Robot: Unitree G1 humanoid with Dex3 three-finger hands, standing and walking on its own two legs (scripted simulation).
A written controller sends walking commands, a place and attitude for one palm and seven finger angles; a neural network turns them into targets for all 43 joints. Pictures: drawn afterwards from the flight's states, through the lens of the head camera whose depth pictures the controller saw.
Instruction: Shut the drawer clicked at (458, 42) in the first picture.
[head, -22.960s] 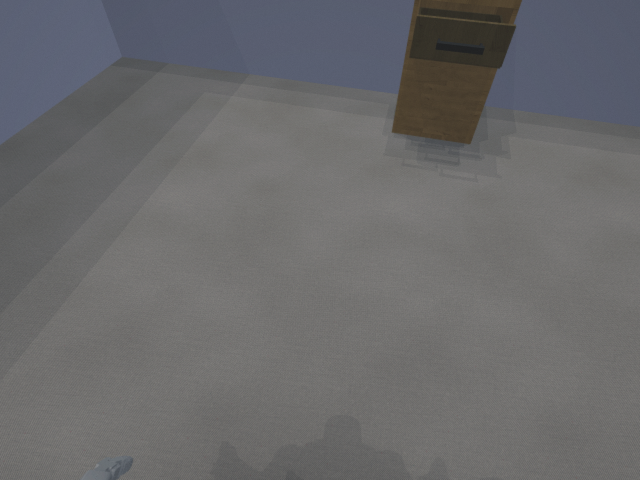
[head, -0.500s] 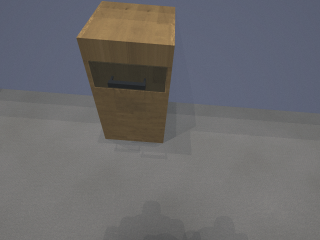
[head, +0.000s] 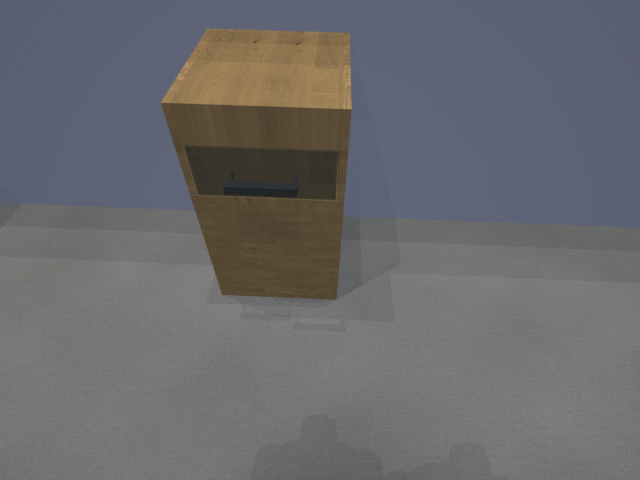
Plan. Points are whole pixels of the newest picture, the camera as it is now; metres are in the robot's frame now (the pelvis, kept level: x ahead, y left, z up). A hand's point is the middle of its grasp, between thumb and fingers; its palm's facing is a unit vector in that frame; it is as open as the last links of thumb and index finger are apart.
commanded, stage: let the arm hang, fingers relaxed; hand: left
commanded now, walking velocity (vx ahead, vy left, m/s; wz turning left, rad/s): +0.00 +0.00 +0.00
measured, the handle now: (262, 183) +0.83 +0.19 -0.18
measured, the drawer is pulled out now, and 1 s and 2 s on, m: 0.00 0.00 0.00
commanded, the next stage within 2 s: look to check the result in 0.26 s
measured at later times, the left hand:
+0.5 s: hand out of the picture +0.00 +0.16 -0.18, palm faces +0.02 -0.98 -0.17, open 7.4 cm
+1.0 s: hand out of the picture +0.02 +0.15 -0.18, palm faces +0.02 -0.98 -0.19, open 7.4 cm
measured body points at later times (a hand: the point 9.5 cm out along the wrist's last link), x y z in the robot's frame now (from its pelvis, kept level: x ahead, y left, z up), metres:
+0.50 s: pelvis +0.01 +0.00 +0.00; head +0.03 -0.01 +0.45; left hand +0.00 +0.21 -0.16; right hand -0.01 -0.21 -0.16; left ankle +0.02 +0.10 -0.74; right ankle +0.01 -0.12 -0.74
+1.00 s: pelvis +0.02 -0.01 +0.00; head +0.04 -0.01 +0.45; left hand +0.02 +0.21 -0.16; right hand +0.00 -0.22 -0.16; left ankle +0.02 +0.10 -0.74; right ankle +0.01 -0.12 -0.74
